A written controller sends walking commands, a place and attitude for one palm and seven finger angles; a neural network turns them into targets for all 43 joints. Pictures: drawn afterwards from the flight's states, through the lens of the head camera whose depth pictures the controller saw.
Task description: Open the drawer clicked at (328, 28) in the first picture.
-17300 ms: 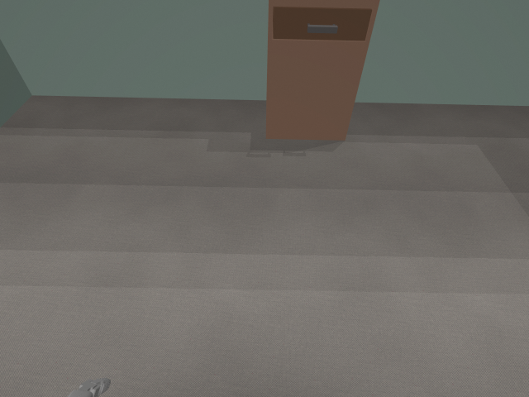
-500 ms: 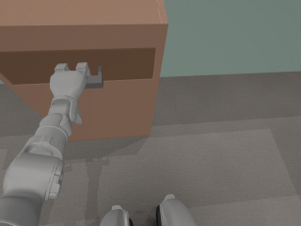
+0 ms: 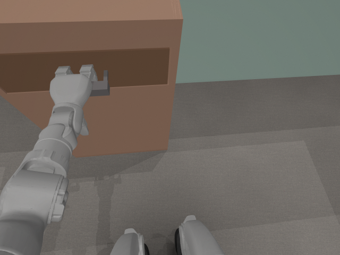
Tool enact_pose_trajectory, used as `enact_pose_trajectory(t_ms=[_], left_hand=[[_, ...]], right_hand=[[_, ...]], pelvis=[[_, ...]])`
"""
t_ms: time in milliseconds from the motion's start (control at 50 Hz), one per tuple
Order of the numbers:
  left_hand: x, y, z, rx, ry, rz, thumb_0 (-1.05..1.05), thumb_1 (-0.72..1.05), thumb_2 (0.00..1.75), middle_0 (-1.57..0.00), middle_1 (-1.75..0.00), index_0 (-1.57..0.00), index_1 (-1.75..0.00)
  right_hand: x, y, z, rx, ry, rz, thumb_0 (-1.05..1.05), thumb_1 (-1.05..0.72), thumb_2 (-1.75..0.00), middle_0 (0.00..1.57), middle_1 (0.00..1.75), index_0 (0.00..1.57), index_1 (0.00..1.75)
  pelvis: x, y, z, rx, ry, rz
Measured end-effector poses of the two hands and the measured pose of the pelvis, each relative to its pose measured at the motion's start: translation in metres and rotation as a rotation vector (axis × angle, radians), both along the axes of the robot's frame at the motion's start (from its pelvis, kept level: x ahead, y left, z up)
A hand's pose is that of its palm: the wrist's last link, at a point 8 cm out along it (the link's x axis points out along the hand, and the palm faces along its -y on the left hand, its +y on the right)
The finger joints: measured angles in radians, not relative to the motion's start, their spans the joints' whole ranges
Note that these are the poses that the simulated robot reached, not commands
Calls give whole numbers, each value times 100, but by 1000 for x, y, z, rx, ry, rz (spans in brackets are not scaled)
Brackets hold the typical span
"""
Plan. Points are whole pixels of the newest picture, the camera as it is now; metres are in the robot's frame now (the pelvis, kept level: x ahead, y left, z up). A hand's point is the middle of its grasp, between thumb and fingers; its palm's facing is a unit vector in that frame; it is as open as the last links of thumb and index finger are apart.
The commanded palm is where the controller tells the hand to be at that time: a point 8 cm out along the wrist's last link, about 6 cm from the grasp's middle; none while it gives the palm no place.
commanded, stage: lower the fingers behind the handle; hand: left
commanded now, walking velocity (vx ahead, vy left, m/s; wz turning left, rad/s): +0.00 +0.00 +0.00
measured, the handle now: (81, 82) +0.55 +0.18 +0.00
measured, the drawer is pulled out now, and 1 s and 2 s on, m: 0.00 0.00 0.10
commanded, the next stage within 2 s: close the thumb around the handle in 0.16 s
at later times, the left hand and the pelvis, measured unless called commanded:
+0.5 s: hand (77, 102) +0.50 +0.19 -0.02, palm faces -0.08 -0.01 -1.00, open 12.2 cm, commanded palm +0.49 +0.19 +0.03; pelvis +0.00 +0.00 +0.00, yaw +0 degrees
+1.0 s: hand (79, 102) +0.51 +0.19 -0.02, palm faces -0.07 -0.02 -1.00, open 5.9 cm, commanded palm +0.49 +0.19 +0.03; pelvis +0.00 +0.00 +0.00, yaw +0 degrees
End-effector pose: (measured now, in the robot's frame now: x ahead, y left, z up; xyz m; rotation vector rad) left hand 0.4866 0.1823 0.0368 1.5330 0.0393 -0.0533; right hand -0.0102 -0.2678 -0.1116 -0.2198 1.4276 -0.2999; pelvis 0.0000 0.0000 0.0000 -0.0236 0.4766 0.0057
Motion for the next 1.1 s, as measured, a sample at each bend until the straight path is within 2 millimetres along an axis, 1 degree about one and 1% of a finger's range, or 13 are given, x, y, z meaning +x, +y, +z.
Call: enact_pose_trajectory(t_ms=[100, 200, 300, 380, 440, 520, 640, 840, 880, 1100], left_hand=[[-4, 11, -4, 25, -35, 39, 0, -49, 31, -31, -120, -32, -120], [-3, 6, -6, 36, -17, 54, 0, -49, 31, -31, -120, -32, -120], [2, 3, -2, 20, 5, 70, 0, -49, 31, -31, -120, -32, -120], [5, 4, 1, 25, 14, 60, 0, -44, 33, -32, -121, -33, -121], [4, 6, 1, 23, 20, 54, 0, -35, 36, -32, -121, -34, -122], [-1, 8, -2, 29, 28, 41, 0, -19, 43, -33, -123, -34, -124], [-3, 8, -3, 13, -1, 29, 0, 10, 56, -35, -126, -36, -127], [2, 5, -4, 22, -5, 45, 0, 62, 78, -39, -132, -40, -132], [2, 4, -6, 30, 5, 48, 0, 65, 80, -38, -133, -40, -133], [2, 5, -5, 15, 7, 39, 1, 64, 78, -35, -135, -41, -135]], right_hand=[[2, -5, -5, 4, 12, 10, 0, -90, -89, 20, 30, 20, 30], [8, -6, -5, 9, 2, 11, 0, -90, -89, 20, 30, 20, 30], [12, -6, -2, 5, -16, 9, 0, -90, -89, 20, 30, 20, 30], [11, -5, 0, 1, -21, 9, 0, -90, -89, 20, 30, 20, 30], [10, -5, 0, 2, -18, 6, 0, -90, -89, 20, 30, 20, 30], [8, -3, -2, 7, -10, 5, 0, -90, -89, 20, 30, 20, 30], [7, -1, -4, 12, 2, 9, 0, -90, -89, 20, 30, 20, 30], [6, 2, -4, 15, 5, 2, 0, -90, -89, 20, 30, 20, 30], [6, 3, -3, 16, 5, -1, 0, -90, -89, 20, 30, 20, 30], [4, 5, 0, 12, 12, -4, 0, -90, -89, 20, 30, 20, 30]], pelvis=[[-2, -2, -3, 1, 7, 1], [-3, -4, -2, 0, 7, 10], [-2, -5, 1, 2, 5, 9], [0, -6, 1, 2, 4, 7], [1, -5, 1, 2, 2, 4], [1, -4, 1, 1, 1, 4], [1, -3, -1, 0, 5, 8], [1, 1, -1, -5, 8, 8], [2, 1, 0, -5, 6, 6], [4, 3, 2, -4, 1, 3]])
